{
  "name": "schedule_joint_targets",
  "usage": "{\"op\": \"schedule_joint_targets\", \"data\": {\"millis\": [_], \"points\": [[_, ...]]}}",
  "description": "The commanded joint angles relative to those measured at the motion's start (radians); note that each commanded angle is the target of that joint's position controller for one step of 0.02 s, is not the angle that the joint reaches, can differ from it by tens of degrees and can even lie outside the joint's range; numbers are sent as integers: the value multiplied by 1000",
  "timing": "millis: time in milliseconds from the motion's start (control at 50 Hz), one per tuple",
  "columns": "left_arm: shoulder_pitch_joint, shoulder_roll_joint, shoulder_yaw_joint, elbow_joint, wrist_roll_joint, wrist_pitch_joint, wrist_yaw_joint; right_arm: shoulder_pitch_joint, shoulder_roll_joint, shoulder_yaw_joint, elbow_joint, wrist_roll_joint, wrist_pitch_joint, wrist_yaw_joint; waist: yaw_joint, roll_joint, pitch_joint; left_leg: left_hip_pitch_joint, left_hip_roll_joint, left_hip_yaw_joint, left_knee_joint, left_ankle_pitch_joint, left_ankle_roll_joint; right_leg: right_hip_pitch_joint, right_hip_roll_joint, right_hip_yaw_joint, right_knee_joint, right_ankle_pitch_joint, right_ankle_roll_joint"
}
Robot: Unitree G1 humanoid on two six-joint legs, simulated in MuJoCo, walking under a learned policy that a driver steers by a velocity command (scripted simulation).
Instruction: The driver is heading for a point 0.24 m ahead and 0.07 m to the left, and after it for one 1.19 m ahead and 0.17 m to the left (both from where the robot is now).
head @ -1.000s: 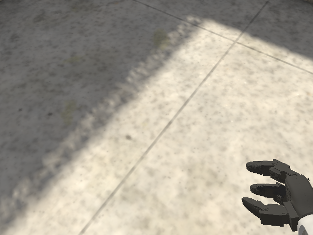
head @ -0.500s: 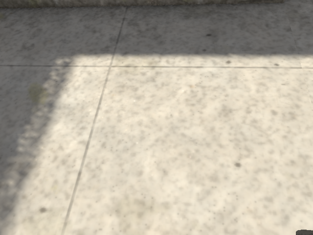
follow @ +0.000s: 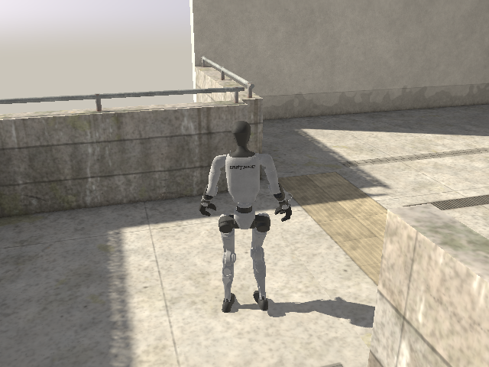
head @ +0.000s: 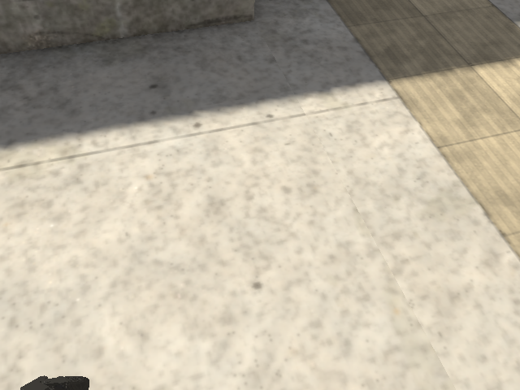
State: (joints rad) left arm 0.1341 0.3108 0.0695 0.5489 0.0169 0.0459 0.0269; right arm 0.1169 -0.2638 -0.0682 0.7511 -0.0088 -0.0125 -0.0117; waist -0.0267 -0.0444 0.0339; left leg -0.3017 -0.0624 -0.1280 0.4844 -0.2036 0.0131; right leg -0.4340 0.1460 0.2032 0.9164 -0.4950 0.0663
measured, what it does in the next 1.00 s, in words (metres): walks ahead, turning left: right foot, then left foot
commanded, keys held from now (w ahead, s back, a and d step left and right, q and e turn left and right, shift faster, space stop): q+shift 0.10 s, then w+q+shift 0.12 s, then q+shift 0.34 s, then e+shift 0.44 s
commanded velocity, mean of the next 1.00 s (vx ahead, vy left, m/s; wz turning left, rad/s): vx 0.12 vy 0.00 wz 0.29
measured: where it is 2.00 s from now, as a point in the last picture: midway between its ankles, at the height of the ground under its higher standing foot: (238, 344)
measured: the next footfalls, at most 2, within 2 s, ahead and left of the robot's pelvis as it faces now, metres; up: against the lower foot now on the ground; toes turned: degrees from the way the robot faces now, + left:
right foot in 0.18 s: +0.02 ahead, -0.13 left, +0.00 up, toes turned +14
left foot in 0.58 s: +0.16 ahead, +0.20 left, +0.00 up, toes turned +30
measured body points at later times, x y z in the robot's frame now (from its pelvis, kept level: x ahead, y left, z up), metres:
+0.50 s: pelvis +0.06 +0.02 -0.01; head +0.10 +0.04 +0.44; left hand +0.01 +0.32 -0.12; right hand +0.36 -0.14 -0.09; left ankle +0.13 +0.19 -0.69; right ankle -0.02 -0.14 -0.74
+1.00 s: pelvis +0.15 +0.09 +0.00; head +0.18 +0.09 +0.45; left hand +0.17 +0.39 -0.10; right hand +0.40 -0.10 -0.10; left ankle +0.13 +0.18 -0.74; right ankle +0.22 -0.04 -0.69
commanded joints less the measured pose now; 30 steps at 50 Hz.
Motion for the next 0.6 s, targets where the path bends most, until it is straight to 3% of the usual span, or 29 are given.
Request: {"op": "schedule_joint_targets", "data": {"millis": [20,60,100,120,160,180,200,220,240,260,280,320,340,420,460,500,540,560,580,600], "points": [[-8,39,15,-62,7,-25,-2,-108,-157,-24,-97,32,11,-1,51,166,-65,73,176,-276,-120,272,164,15,-90,-104,-65,0,45],[-50,31,15,-65,-13,-35,3,-24,-219,-54,-97,33,32,-5,8,195,-81,142,158,-318,-111,282,171,26,-51,-133,-178,-21,38],[-32,41,24,-47,-32,-40,9,-2,-219,-61,-105,36,38,-6,6,235,-110,200,171,-384,-115,259,177,47,-41,-114,-267,13,29],[1,47,27,-34,-38,-43,7,16,-206,-60,-104,46,41,-10,15,235,-154,203,159,-401,-140,39,176,94,-41,-115,-334,32,13],[78,38,35,4,-49,-56,-3,6,-195,-58,-113,69,49,-20,70,252,-134,11,99,-396,-189,-428,140,321,-49,-148,-570,172,-49],[161,71,48,38,-44,-63,0,-23,-173,-53,-130,66,45,-23,112,239,-120,-212,52,-351,-138,-463,78,546,-124,-109,-614,187,-95],[262,141,65,60,-23,-70,5,-33,-93,-35,-154,63,35,-20,143,35,-161,-460,-29,-167,156,-454,4,746,-345,93,-625,-10,-167],[218,187,76,56,13,-87,-8,-90,-85,-31,-206,71,7,-14,133,-178,-64,-652,-24,-86,355,-310,6,627,-534,382,-719,-184,-250],[141,140,63,37,24,-105,-3,-85,-151,-47,-200,56,-7,-8,93,-141,-4,-654,70,-74,457,-236,3,549,-551,358,-732,-155,-268],[87,81,45,30,13,-114,9,-53,-169,-57,-173,45,-8,-1,67,-107,28,-626,80,-48,513,-174,-10,515,-490,241,-734,-8,-237],[61,51,34,25,2,-113,17,-13,-159,-59,-150,35,-3,2,52,-88,21,-598,93,-19,581,-136,-32,510,-443,140,-715,157,-209],[56,50,28,35,-3,-109,24,-4,-119,-48,-159,28,4,19,52,-84,33,-573,124,48,697,-64,-67,444,-400,-37,-692,514,-196],[63,61,31,43,-2,-106,24,-23,-106,-41,-174,32,8,26,60,-74,40,-557,135,78,693,-40,-82,408,-387,-101,-689,599,-200],[100,120,45,76,-9,-81,25,-111,-67,-14,-232,33,17,56,95,-69,55,-459,157,140,469,53,-95,356,-364,-235,-658,662,-203],[104,160,56,89,-22,-73,23,-124,-72,-12,-246,31,19,72,92,-72,41,-376,141,176,356,50,-74,353,-376,-275,-619,709,-193],[90,186,64,93,-38,-72,19,-91,-107,-25,-240,32,26,81,67,-77,2,-263,103,225,280,23,-40,357,-389,-315,-542,857,-174],[75,190,67,94,-61,-81,11,21,-156,-53,-209,31,35,76,1,-79,-75,-71,25,268,181,7,13,359,-383,-357,-350,1093,-143],[69,168,59,91,-69,-90,4,159,-207,-81,-174,31,39,62,-73,-49,-148,146,-14,252,80,92,65,280,-350,-382,-151,1063,-103],[143,99,34,86,-36,-107,-9,246,-271,-99,-161,37,42,35,-91,126,-211,446,83,63,18,428,142,1,-274,-363,143,465,-37],[270,-2,-12,48,21,-121,-23,172,-378,-87,-228,4,22,20,32,367,-419,697,480,-495,60,814,412,-304,-127,-251,519,-304,15]]}}
Velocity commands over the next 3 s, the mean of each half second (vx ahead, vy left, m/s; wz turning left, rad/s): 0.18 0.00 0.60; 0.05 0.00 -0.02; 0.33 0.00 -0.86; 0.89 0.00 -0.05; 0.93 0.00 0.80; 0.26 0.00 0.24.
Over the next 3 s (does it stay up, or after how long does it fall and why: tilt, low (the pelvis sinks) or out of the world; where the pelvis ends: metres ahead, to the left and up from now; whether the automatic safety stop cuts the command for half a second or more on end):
stays up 1.38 0.11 -0.01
